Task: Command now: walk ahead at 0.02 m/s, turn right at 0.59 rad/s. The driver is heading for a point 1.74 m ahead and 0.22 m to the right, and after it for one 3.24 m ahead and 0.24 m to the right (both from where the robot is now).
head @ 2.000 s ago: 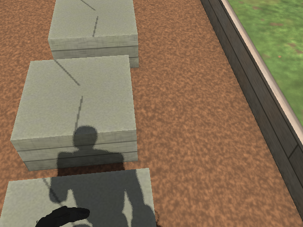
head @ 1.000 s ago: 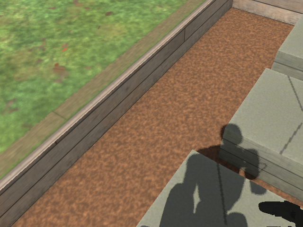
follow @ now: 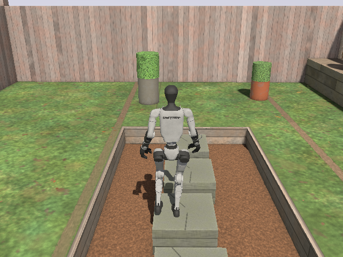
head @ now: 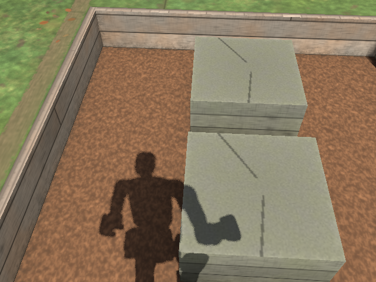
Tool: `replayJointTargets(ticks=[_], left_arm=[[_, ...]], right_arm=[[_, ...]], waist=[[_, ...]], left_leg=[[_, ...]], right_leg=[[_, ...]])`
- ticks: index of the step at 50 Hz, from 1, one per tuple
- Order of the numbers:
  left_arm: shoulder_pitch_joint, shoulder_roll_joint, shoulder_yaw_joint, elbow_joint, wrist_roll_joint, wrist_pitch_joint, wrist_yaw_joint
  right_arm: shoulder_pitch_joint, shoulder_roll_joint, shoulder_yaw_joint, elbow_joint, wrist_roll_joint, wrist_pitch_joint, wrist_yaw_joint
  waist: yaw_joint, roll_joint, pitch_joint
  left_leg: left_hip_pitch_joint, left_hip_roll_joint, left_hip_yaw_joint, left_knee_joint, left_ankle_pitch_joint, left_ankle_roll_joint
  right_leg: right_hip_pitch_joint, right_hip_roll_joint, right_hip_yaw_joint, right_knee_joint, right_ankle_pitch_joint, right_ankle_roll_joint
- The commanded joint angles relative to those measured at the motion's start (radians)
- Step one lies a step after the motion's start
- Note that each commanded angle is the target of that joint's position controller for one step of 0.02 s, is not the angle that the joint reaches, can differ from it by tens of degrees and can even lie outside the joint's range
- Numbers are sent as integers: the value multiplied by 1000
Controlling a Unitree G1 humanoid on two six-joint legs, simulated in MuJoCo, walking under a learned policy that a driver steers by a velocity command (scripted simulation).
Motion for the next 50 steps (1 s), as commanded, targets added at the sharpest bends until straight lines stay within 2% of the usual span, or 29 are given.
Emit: replayJointTargets(ticks=[1, 3, 5, 6, 7, 8, 9, 10, 13, 16, 20, 22, 24, 26, 27, 28, 29, 30, 32, 33, 35, 37, 41, 43, 44, 45, 46, 48, 50], left_arm=[[-72, 103, 31, -107, 6, 3, 1], [-103, 100, 36, -121, 4, 8, -11], [-163, 91, 38, -139, -8, 7, -18], [-160, 37, 27, -153, -23, 2, -19], [-137, 64, 33, -174, -30, -2, -16], [-96, 161, 56, -137, 7, -11, -5], [-118, 173, 63, -116, 11, -14, -11], [-125, 163, 61, -108, 4, -13, -21], [-122, 134, 53, -93, -9, 23, -63], [-157, 133, 48, -93, -18, 44, -91], [-222, 103, 31, -114, -6, 49, -91], [-224, 96, 30, -123, -5, 53, -86], [-204, 94, 26, -126, -9, 50, -86], [-127, 80, 19, -104, -9, 35, -80], [-50, 83, 25, -66, -6, 26, -75], [-30, 96, 20, -67, 13, 11, -72], [-43, 195, 34, -114, 16, -6, -62], [-21, 220, 52, -110, 0, -4, -44], [-111, 92, 7, -106, 4, -9, -33], [-141, 76, 0, -110, 9, -15, -29], [-118, 42, -13, -94, 5, -36, -29], [-103, 29, -21, -75, 7, -52, -37], [-83, 24, -23, -40, 5, -47, -39], [-90, 17, -25, -22, -11, -42, -41], [-72, 10, -26, -8, -19, -46, -40], [-62, -10, -31, 3, -22, -55, -38], [-17, -24, -31, 7, -35, -57, -44], [-54, 24, -20, 48, -18, -48, -42], [-63, 33, -15, 60, -15, -47, -42]], right_arm=[[14, -40, 3, -68, 16, -16, -12], [50, -48, 2, -64, 27, -35, -20], [140, -43, 1, -39, 34, -47, -28], [169, -101, -10, -38, 11, -56, -33], [174, -214, -44, -52, 2, -55, -39], [148, -169, -44, -87, -8, -57, -44], [123, -108, -27, -99, -6, -63, -43], [92, -84, -19, -97, -9, -69, -36], [50, -82, -24, -84, 5, -84, -15], [98, -91, -35, -64, -3, -90, 0], [134, -122, -53, -41, -7, -87, 5], [141, -140, -63, -40, -19, -78, 13], [116, -156, -72, -44, -20, -73, 17], [91, -178, -81, -45, -6, -60, 17], [84, -167, -81, -41, -7, -54, 18], [119, -135, -73, -31, -8, -47, 26], [95, -30, -41, -92, -11, -40, 44], [-18, -45, -35, -121, -11, -31, 34], [-15, -57, -39, -87, 14, -33, 36], [9, -63, -43, -65, 14, -35, 36], [76, -74, -55, -7, 5, -33, 34], [85, -46, -46, 23, 11, -26, 30], [50, 2, -24, 53, 14, -21, 27], [85, 35, -14, 83, 6, -30, 24], [91, 36, -9, 90, -5, -39, 18], [94, 10, -10, 83, -16, -53, 13], [34, -74, -29, 74, -3, -67, 7], [17, -25, -21, 85, 13, -84, 18], [29, -20, -20, 103, 19, -91, 15]], waist=[[-7, -101, -70], [-15, -108, -87], [-71, -101, -86], [-69, 47, -92], [-73, 292, -96], [-53, 173, -92], [-49, 64, -72], [-29, 0, -59], [-23, 67, -65], [-58, 107, -57], [-96, 159, -51], [-103, 200, -62], [-91, 230, -60], [-48, 230, -69], [-22, 190, -91], [-12, 62, -97], [-14, -263, -100], [54, -273, -92], [-11, -195, 18], [-30, -186, 17], [-49, -137, -34], [-60, -98, -76], [-37, -125, -30], [-67, -88, -11], [-72, -54, -14], [-76, -17, -27], [-9, 95, -13], [-44, 80, -2], [-46, 88, -18]], left_leg=[[95, -61, 67, -136, 0, 25], [175, -69, 69, -253, 34, 43], [366, -48, 48, -486, 162, 57], [484, 139, -179, -626, 170, 107], [476, 422, -508, -718, 366, 270], [415, 471, -557, -705, 508, 360], [383, 421, -458, -677, 525, 386], [373, 364, -358, -677, 471, 361], [400, 250, -148, -668, 517, 298], [452, 249, -66, -655, 572, 300], [480, 273, -3, -644, 478, 295], [428, 283, 25, -631, 412, 294], [370, 287, 31, -621, 317, 281], [304, 277, 53, -570, 312, 251], [245, 255, 82, -497, 291, 214], [150, 216, 136, -392, 196, 150], [-99, 104, 223, -154, -157, 42], [-70, 85, 79, -80, -198, 38], [-58, 93, 28, -28, -82, 24], [-47, 83, 33, -28, -41, 26], [19, 65, 39, -28, -1, 20], [87, 58, 33, -82, 15, 25], [215, 30, 61, -285, 16, 45], [345, 19, 81, -492, 134, 66], [433, 38, 48, -570, 221, 73], [513, 115, -55, -611, 299, 81], [456, 147, -100, -578, 359, 107], [324, 116, -76, -614, 252, 112], [322, 95, -55, -623, 272, 105]], right_leg=[[8, -216, 321, -159, 167, -113], [7, -211, 351, -132, 208, -94], [-71, -168, 365, -84, 118, -35], [-178, -94, 283, 93, -153, 29], [-313, 43, 67, 379, -423, 88], [-308, -37, 67, 620, -398, 125], [-302, -55, 74, 721, -339, 148], [-309, -78, 76, 765, -275, 168], [-302, -104, 36, 804, -151, 198], [-319, -104, 7, 749, -110, 214], [-270, -138, -34, 512, -134, 212], [-169, -147, -57, 394, -224, 185], [-67, -150, -63, 238, -270, 160], [92, -129, -99, 13, -175, 125], [209, -96, -125, -95, -95, 112], [322, -132, -29, -204, -42, 111], [405, -445, 403, -300, 23, 45], [218, -470, 443, -307, 13, -67], [136, -390, 343, -344, -93, -70], [140, -346, 298, -335, -40, -54], [171, -314, 217, -285, 263, -59], [184, -312, 182, -259, 359, -53], [97, -280, 179, -267, 106, -53], [34, -270, 186, -254, 7, -41], [-11, -265, 197, -253, -19, -16], [-60, -252, 195, -231, -38, 18], [-34, -165, 126, -249, -34, 44], [126, -153, 98, -251, 29, 65], [174, -162, 97, -239, 83, 64]])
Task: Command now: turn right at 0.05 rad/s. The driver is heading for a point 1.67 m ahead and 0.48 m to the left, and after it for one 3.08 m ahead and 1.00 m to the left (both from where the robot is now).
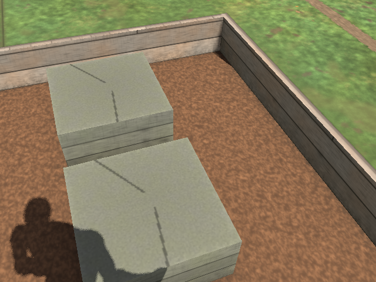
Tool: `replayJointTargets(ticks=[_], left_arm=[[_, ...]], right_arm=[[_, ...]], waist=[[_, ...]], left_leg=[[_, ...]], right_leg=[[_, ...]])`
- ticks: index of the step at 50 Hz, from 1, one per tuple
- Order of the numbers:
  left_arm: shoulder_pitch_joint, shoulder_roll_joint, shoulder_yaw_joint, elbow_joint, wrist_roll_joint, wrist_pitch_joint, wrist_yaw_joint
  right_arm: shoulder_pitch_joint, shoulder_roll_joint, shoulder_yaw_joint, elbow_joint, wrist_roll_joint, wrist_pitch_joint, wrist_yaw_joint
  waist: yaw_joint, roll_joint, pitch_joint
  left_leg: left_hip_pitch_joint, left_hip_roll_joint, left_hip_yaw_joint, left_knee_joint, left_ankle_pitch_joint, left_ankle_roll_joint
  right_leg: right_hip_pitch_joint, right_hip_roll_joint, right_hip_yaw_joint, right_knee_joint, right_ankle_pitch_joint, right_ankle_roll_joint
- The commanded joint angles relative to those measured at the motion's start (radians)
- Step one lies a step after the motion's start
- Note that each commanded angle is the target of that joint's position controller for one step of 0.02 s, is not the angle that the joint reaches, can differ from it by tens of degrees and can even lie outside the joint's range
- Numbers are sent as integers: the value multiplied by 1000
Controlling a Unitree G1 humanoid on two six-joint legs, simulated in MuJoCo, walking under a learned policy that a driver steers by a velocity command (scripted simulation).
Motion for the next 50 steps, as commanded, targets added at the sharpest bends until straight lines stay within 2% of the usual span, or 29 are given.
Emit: replayJointTargets(ticks=[1, 6, 10, 11, 16, 22, 31, 32, 34, 36, 37, 39, 40, 41, 42, 43, 44, 45, 46, 47, 48, 49, 50], left_arm=[[-32, 112, 33, -36, 5, -13, 4], [-26, 102, 27, 29, 0, -13, 12], [-21, 114, 23, 76, 0, -9, 17], [-29, 119, 22, 80, 3, -6, 21], [-14, 137, 16, 140, 2, -8, 27], [-2, 144, 4, 203, 0, -6, 32], [27, 144, -10, 261, -2, -3, 35], [43, 138, -12, 272, -1, -2, 35], [58, 167, -1, 276, 1, 5, 34], [40, 179, 7, 268, 9, 12, 27], [21, 166, 5, 257, 11, 10, 23], [3, 130, -3, 236, 22, -5, 16], [12, 136, -3, 231, 26, -14, 11], [33, 145, 1, 232, 22, -19, 8], [51, 142, 0, 230, 22, -23, 2], [68, 125, -5, 231, 24, -24, -3], [125, 100, -12, 244, 28, -26, -6], [209, 91, -18, 269, 36, -27, -4], [281, 164, 1, 278, 35, -27, 8], [358, 234, 23, 293, 26, -29, 12], [374, 211, 21, 294, 28, -40, 10], [340, 189, 17, 283, 31, -52, 10], [333, 181, 15, 283, 32, -65, 9]], right_arm=[[-35, -106, -27, -44, 10, -34, -8], [-15, -109, -26, 0, 5, -34, -15], [-9, -118, -24, 41, 4, -34, -17], [-6, -125, -25, 54, 9, -32, -17], [14, -142, -22, 111, 3, -27, -23], [27, -142, -12, 172, 3, -22, -26], [55, -141, 4, 240, 2, -12, -29], [68, -139, 6, 251, 0, -10, -28], [95, -179, -11, 262, -3, 0, -27], [137, -196, -25, 272, -4, 12, -26], [166, -194, -28, 278, -5, 13, -27], [209, -203, -42, 286, -8, 8, -29], [214, -209, -49, 287, -6, 3, -29], [197, -213, -52, 285, -7, -2, -27], [161, -213, -55, 276, -8, -7, -21], [117, -202, -54, 264, -1, -10, -16], [74, -213, -57, 252, 4, -9, -10], [31, -220, -62, 233, 1, -10, -4], [-37, -163, -44, 189, 14, -15, 1], [-87, -118, -25, 145, -1, -24, 7], [-87, -178, -34, 143, -21, -34, 16], [-55, -188, -36, 155, -14, -43, 24], [-6, -188, -36, 174, -11, -54, 35]], waist=[[-1, 85, -1], [-7, 37, -1], [-7, 30, 4], [-7, 36, 8], [-6, 23, 12], [-6, 23, 19], [-5, 25, 33], [-6, 25, 14], [-10, 34, 34], [-30, 55, 116], [-43, 78, 139], [-56, 142, 121], [-50, 147, 103], [-27, 123, 95], [-3, 114, 100], [23, 106, 113], [58, 90, 138], [93, 42, 150], [133, -128, 145], [159, -284, 138], [145, -194, 162], [107, -94, 160], [74, -60, 133]], left_leg=[[17, 69, -100, -122, 118, 35], [32, 75, -101, -134, 114, 34], [37, 77, -102, -150, 122, 36], [35, 75, -100, -149, 133, 35], [51, 75, -102, -160, 152, 41], [57, 75, -103, -178, 143, 43], [60, 75, -105, -190, 126, 48], [70, 67, -106, -200, 45, 49], [54, 46, -116, -188, -208, 74], [32, 82, -196, -215, -431, 117], [49, 117, -254, -241, -475, 140], [95, 209, -385, -312, -503, 192], [82, 247, -428, -333, -502, 216], [43, 264, -442, -333, -511, 230], [-17, 252, -416, -327, -499, 222], [-73, 217, -367, -306, -464, 202], [-164, 171, -303, -261, -441, 178], [-292, 106, -237, -165, -402, 146], [-448, -2, -107, 41, -315, 91], [-561, -66, 47, 301, -209, 49], [-616, -35, 22, 449, -221, 42], [-601, -10, -7, 517, -177, 35], [-563, 11, -20, 539, -145, 36]], right_leg=[[17, -102, 122, -100, 98, 0], [31, -105, 116, -124, 104, 4], [45, -111, 116, -136, 119, 5], [43, -114, 117, -134, 135, 1], [42, -123, 118, -135, 150, -2], [43, -130, 119, -146, 140, -3], [30, -135, 118, -159, 117, -6], [34, -128, 117, -166, 49, -10], [-20, -96, 106, -124, -179, -32], [-165, -84, 114, -64, -350, -48], [-227, -74, 98, -13, -337, -45], [-273, -56, 21, 132, -212, -28], [-256, -75, 3, 197, -177, -24], [-228, -93, 6, 220, -178, -29], [-173, -98, 2, 208, -187, -30], [-113, -94, -10, 146, -183, -30], [-11, -83, -16, 51, -196, -39], [132, -77, 17, -29, -224, -50], [234, -206, 264, -159, -389, -94], [302, -362, 511, -301, -482, -151], [301, -418, 566, -302, -382, -189], [278, -404, 506, -281, -241, -186], [268, -387, 449, -280, -148, -176]])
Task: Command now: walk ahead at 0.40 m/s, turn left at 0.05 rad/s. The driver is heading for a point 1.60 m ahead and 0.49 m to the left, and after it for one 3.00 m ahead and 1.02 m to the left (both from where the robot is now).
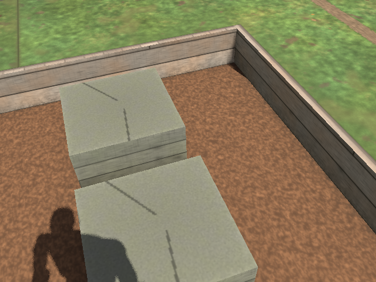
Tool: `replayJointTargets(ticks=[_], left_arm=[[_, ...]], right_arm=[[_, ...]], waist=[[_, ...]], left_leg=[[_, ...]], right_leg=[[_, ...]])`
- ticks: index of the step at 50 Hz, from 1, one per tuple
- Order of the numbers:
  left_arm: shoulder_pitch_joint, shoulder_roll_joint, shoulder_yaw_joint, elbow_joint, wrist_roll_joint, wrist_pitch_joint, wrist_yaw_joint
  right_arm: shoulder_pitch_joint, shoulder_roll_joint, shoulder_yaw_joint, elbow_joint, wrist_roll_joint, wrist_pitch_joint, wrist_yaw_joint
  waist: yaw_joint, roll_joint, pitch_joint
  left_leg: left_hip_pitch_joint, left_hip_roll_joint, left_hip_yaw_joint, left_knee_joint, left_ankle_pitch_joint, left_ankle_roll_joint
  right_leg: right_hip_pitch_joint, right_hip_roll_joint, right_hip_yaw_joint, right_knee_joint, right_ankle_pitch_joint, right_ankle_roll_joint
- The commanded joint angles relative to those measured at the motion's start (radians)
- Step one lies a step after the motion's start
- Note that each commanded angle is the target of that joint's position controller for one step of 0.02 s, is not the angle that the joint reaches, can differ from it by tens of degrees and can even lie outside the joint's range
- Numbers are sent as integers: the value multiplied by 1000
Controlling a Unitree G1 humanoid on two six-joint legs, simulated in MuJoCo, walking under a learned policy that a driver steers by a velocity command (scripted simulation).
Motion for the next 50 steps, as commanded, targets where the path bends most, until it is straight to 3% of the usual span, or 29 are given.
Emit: replayJointTargets(ticks=[1, 7, 11, 12, 13, 14, 15, 16, 17, 19, 23, 25, 26, 28, 29, 32, 35, 36, 37, 38, 39, 40, 43, 44, 45, 46, 47, 48, 50], left_arm=[[136, 108, 21, 1, -3, -36, 6], [58, 125, 14, -9, -4, -68, 11], [48, 145, 23, -12, -1, -63, 15], [-16, 154, 25, -53, 3, -65, 15], [-29, 179, 31, -52, -11, -50, 18], [16, 90, 26, -86, 23, -40, 13], [112, 60, 30, -82, 10, -36, 8], [56, 114, 37, -98, 11, -34, -5], [-54, 170, 55, -142, 8, -39, -12], [-93, 202, 80, -169, 16, -18, -12], [-109, 127, 77, -197, 28, 27, -26], [-160, 76, 47, -229, 35, 26, -42], [-80, 100, 62, -170, 52, 19, -65], [-170, 161, 83, -193, 44, 11, -73], [-233, 172, 88, -220, 34, 8, -69], [-651, 285, 135, -381, 2, 0, -11], [-734, 291, 137, -433, 12, 2, -4], [-718, 267, 133, -442, 22, 10, -21], [-655, 211, 105, -441, 21, 35, -31], [-665, 196, 99, -446, 17, 51, -49], [-659, 54, 28, -503, 6, 47, -73], [-640, 18, 26, -479, -21, 45, -95], [-131, 206, 104, -312, -16, 49, -53], [-23, 252, 113, -283, -5, 27, -24], [38, 322, 106, -272, 42, 17, 2], [96, 458, 150, -234, 4, 42, 16], [-41, 337, 122, -275, -9, 43, 18], [-139, 238, 98, -282, -2, 38, 10], [-146, 123, 67, -213, 16, -12, -1]], right_arm=[[-107, -77, -8, -104, -1, -49, 24], [-267, -57, -1, -211, 12, -18, 48], [-102, -99, -17, -207, 3, -7, 35], [82, -117, -36, -140, 2, -15, 34], [162, -158, -50, -149, -2, -17, 23], [169, -274, -75, -159, -7, -10, 22], [166, -277, -71, -181, 7, -13, 28], [89, -252, -74, -195, 31, -7, 19], [-26, -224, -70, -248, 28, -9, 18], [-81, -174, -53, -266, 34, -27, 30], [-31, -181, -41, -265, 4, -46, 2], [-14, -193, -52, -262, 10, -40, -4], [55, -221, -63, -237, -23, -41, 4], [71, -197, -55, -249, -16, -36, 2], [42, -203, -55, -260, -21, -42, 4], [292, -288, -84, -165, -28, -83, -13], [345, -275, -92, -118, -28, -108, -29], [321, -261, -84, -134, -30, -109, -34], [211, -246, -83, -177, -3, -92, -34], [175, -254, -78, -181, -22, -77, -46], [16, -182, -49, -241, 19, -52, -56], [32, -236, -54, -233, 38, -59, -44], [-23, -335, -79, -213, 22, -67, -39], [34, -299, -75, -210, 6, -58, -44], [187, -134, -36, -223, 5, -51, -33], [222, -98, -19, -299, 64, -49, -37], [165, -162, -27, -280, 32, -33, -35], [109, -176, -32, -274, 5, -21, -23], [8, -148, -37, -272, 8, -8, 3]], waist=[[9, -63, 201], [-15, -112, 221], [-81, -117, 110], [-162, -91, 23], [-229, -80, 2], [-151, 184, -32], [-92, 166, -88], [-89, 71, -3], [-71, 22, 108], [-15, -37, 140], [-12, -24, 158], [-28, 11, 165], [-45, -3, 87], [-74, -15, 78], [-75, 14, 106], [-237, 141, 260], [-248, 164, 339], [-227, 112, 318], [-153, 84, 274], [-147, 116, 282], [-57, -42, 256], [-77, -1, 221], [169, 2, -10], [198, -10, -47], [103, -249, -127], [64, -460, -308], [26, -270, -198], [24, -204, -107], [-5, -108, 28]], left_leg=[[-396, 65, -39, 121, 85, -11], [-118, -12, 63, -156, 233, 6], [176, -83, 126, -143, 168, 69], [386, -120, 162, -68, 342, 85], [474, -24, -25, -328, 152, 131], [549, 232, -382, -366, 379, 198], [616, 359, -731, -429, 614, 376], [487, 354, -682, -538, 411, 443], [355, 323, -606, -574, 381, 426], [192, 246, -463, -594, 443, 354], [116, 151, -333, -625, 518, 303], [58, 111, -261, -613, 597, 270], [107, 132, -270, -557, 617, 276], [180, 135, -313, -514, 549, 261], [193, 144, -340, -509, 585, 251], [796, 286, -612, -517, 396, 268], [788, 292, -606, -544, 246, 234], [723, 291, -611, -564, 214, 229], [558, 227, -545, -611, 270, 204], [389, 171, -487, -619, 250, 178], [-58, 113, -414, -752, 339, 126], [-188, 137, -416, -832, 368, 123], [-9, 84, -287, -348, 805, 71], [1, 33, -275, -81, 616, 59], [-187, -48, -237, 199, -82, 41], [-253, -108, -213, 411, -84, 27], [-232, -12, -221, 410, 26, 31], [-204, 29, -182, 403, 92, 40], [-176, 75, -178, 342, 222, 46]], right_leg=[[170, -327, 377, -330, 37, -144], [25, -212, 66, -330, 415, -84], [28, -205, -60, -43, 994, -52], [-53, -176, -106, 158, 1071, -37], [-137, -169, -87, 386, 796, -16], [-268, -36, -107, 751, -112, 19], [-446, 27, 52, 1012, -240, 60], [-531, -26, 91, 1022, -137, 68], [-539, -80, 104, 977, -45, 73], [-413, -127, 116, 830, -22, 83], [-330, -107, 35, 590, 18, 91], [-275, -101, -18, 508, 111, 93], [-227, -92, -41, 643, 259, 67], [-322, -94, -38, 644, 238, 58], [-339, -97, -32, 611, 204, 78], [-1096, -136, 141, 617, -44, 115], [-1243, -147, 167, 622, -106, 117], [-1180, -150, 165, 615, -50, 118], [-949, -141, 145, 500, 65, 131], [-801, -122, 108, 478, 113, 125], [-250, -67, -25, 225, 316, 111], [32, -20, -93, 271, 372, 89], [389, -5, -40, 231, 185, 35], [418, -108, 61, 90, 41, 61], [580, -366, 347, 88, 207, 81], [547, -498, 826, -119, 242, 43], [373, -441, 713, -176, -40, 28], [217, -405, 592, -169, -211, -18], [18, -313, 407, -222, -90, -18]])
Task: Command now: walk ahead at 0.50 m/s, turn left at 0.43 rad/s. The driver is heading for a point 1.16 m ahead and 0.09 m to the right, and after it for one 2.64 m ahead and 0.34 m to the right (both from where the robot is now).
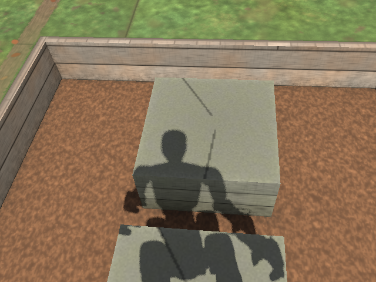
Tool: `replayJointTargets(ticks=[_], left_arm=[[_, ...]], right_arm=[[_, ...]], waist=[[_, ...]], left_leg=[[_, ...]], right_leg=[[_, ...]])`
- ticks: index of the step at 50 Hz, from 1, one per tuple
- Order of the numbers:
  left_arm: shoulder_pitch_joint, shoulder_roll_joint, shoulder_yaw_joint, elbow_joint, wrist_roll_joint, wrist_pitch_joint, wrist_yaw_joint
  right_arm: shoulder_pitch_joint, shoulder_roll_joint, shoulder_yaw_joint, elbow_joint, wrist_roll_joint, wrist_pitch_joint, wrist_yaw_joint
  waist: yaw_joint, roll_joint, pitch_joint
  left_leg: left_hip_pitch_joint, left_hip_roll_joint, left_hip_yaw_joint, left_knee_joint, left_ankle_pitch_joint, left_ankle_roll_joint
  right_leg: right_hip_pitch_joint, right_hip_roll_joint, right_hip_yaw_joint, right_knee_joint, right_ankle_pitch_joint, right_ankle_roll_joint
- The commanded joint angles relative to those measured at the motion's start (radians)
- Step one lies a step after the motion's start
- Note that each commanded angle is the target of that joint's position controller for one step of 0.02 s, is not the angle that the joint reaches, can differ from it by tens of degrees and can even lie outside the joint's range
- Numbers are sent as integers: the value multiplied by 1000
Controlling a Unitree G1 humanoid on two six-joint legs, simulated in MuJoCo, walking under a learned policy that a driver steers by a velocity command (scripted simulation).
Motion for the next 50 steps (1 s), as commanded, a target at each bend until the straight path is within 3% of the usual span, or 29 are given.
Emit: replayJointTargets(ticks=[1, 3, 4, 5, 6, 7, 9, 10, 11, 14, 18, 20, 21, 23, 24, 25, 26, 27, 29, 30, 32, 34, 37, 40, 41, 44, 48, 49, 50], left_arm=[[237, 57, 24, 73, 19, -63, 1], [327, 43, 23, 148, -8, -86, -9], [268, 19, 20, 142, 10, -91, -12], [261, -10, 6, 143, 17, -92, -12], [220, 3, 7, 106, 24, -90, -12], [236, 21, 9, 105, 28, -93, -9], [333, 64, 18, 113, 18, -113, -9], [382, 83, 20, 130, -4, -122, -9], [378, 92, 20, 129, -6, -120, -9], [501, 54, 5, 149, -2, -116, -1], [547, 91, 20, 173, -6, -104, 3], [508, 116, 26, 173, -10, -91, 14], [493, 130, 30, 178, -22, -87, 19], [493, 169, 38, 193, -29, -71, 20], [462, 174, 41, 187, -44, -60, 23], [431, 153, 35, 153, -47, -56, 24], [515, 1, 7, 108, -66, -53, 7], [453, 75, 30, 111, -61, -51, 9], [317, 87, 27, 96, -52, -68, 4], [308, 85, 28, 103, -40, -62, 1], [305, 80, 32, 106, -28, -24, -4], [278, 76, 35, 91, -21, 6, -5], [161, 78, 25, 26, 3, 11, -20], [136, 84, 17, 22, -4, 23, -26], [165, 101, 27, 31, 2, 31, -30], [124, 159, 44, 10, 7, 39, -32], [229, 102, 39, 22, 8, 29, -28], [197, 104, 38, -7, -1, 18, -16], [425, 113, 54, 72, 3, 9, -13]], right_arm=[[22, 10, -1, -57, -6, 22, 21], [-59, 71, 21, -121, -9, 48, 17], [-64, 74, 31, -145, -30, 28, 27], [-83, 77, 37, -150, -38, 21, 36], [-90, 80, 48, -160, -31, 12, 50], [-153, 61, 49, -189, -34, 11, 57], [-196, 10, 30, -176, -24, 8, 51], [-210, 4, 27, -172, -22, 11, 43], [-253, -11, 21, -184, -10, 13, 46], [-410, 22, 31, -224, -14, 6, 66], [-507, 58, 45, -232, -11, 17, 91], [-477, 61, 49, -217, -10, 25, 84], [-444, 53, 44, -211, -12, 22, 81], [-265, 26, 22, -149, -15, 18, 60], [-111, 9, 9, -98, -17, 11, 42], [52, -45, -9, -65, -28, 2, 26], [90, -131, -22, -63, -38, -9, 24], [116, -120, -36, -33, 9, -7, 28], [-33, 3, -5, -44, 5, -34, 33], [-53, 37, 5, -44, -3, -53, 39], [-55, 67, 25, -30, 3, -77, 36], [-26, 35, 24, -11, 0, -91, 28], [-17, 21, 34, -10, -1, -86, 25], [22, 5, 36, 0, -28, -75, 26], [55, -8, 30, 13, -46, -80, 36], [87, -12, 27, 23, -39, -71, 37], [11, -67, 14, -5, -16, -54, 17], [44, -57, 11, 14, 7, -32, 12], [-82, -71, 7, -21, 7, -33, 10]], waist=[[81, -247, -127], [50, -154, -80], [-7, -111, -48], [-27, -86, -44], [-23, -99, -14], [-10, -112, 11], [29, -66, 6], [38, -76, 16], [45, -93, 31], [122, -115, 20], [154, -190, 71], [134, -203, 63], [116, -198, 52], [40, -216, -50], [-33, -222, -125], [-101, -158, -239], [-23, 116, -398], [-46, 90, -444], [18, 27, -154], [42, 2, -90], [82, 7, -65], [106, -4, -57], [89, -5, -26], [60, 10, -48], [68, 33, -71], [59, 1, -30], [123, 10, -58], [113, 2, -20], [242, -27, -76]], left_leg=[[-288, 42, 22, 245, 84, 18], [-462, 18, -18, 401, 28, 36], [-494, 38, -58, 328, 126, 43], [-494, 39, -71, 277, 178, 31], [-435, 23, -19, 156, 233, 9], [-423, 5, 6, 100, 281, -4], [-510, 6, -15, 101, 333, -18], [-543, 12, -1, 88, 308, -22], [-613, 27, 26, 35, 306, -18], [-629, 66, 151, -115, 308, -3], [-494, 61, 236, -358, 276, 7], [-369, 32, 260, -497, 187, 19], [-276, -1, 275, -560, 170, 29], [-52, -67, 292, -650, 146, 45], [149, -46, 263, -699, 231, 62], [422, 118, 83, -636, 263, 88], [726, 444, -387, -649, 423, 215], [615, 427, -455, -748, 483, 252], [281, 347, -193, -837, 561, 195], [175, 304, -118, -869, 578, 170], [54, 263, -30, -931, 598, 150], [31, 247, -5, -960, 555, 159], [60, 218, 38, -1009, 516, 139], [3, 180, 113, -992, 499, 134], [48, 235, 67, -959, 498, 150], [154, 270, 32, -899, 487, 174], [77, 189, 121, -654, 969, 164], [169, 208, 82, -580, 893, 155], [44, 166, 126, -358, 977, 133]], right_leg=[[310, -239, 417, -405, -194, -110], [341, -261, 386, -441, -93, -131], [271, -236, 334, -434, -125, -111], [240, -224, 300, -454, -145, -112], [140, -189, 217, -480, -129, -135], [101, -179, 187, -500, -103, -159], [222, -268, 216, -530, 58, -219], [284, -271, 190, -532, 143, -223], [366, -265, 163, -513, 196, -224], [499, -242, 101, -486, 314, -210], [524, -231, 49, -490, 455, -182], [528, -219, 5, -455, 556, -162], [520, -219, -7, -408, 753, -148], [542, -197, -27, -170, 973, -117], [470, -180, -43, 2, 922, -88], [257, -144, -36, 266, 600, -61], [-98, 35, -43, 667, -298, -21], [-135, 48, 85, 797, -261, -29], [-126, -20, 96, 718, -133, -34], [-81, -36, 93, 656, -137, -32], [39, -45, 88, 539, -169, -23], [63, -33, 61, 457, -162, -17], [10, -38, 37, 301, -26, -16], [107, 6, -58, 348, 121, -15], [98, -9, -25, 402, 158, -31], [-14, -14, -15, 366, 76, -49], [283, 97, -135, 205, -198, -75], [226, 86, -62, -82, -345, -90], [476, 106, -154, -37, 0, -84]])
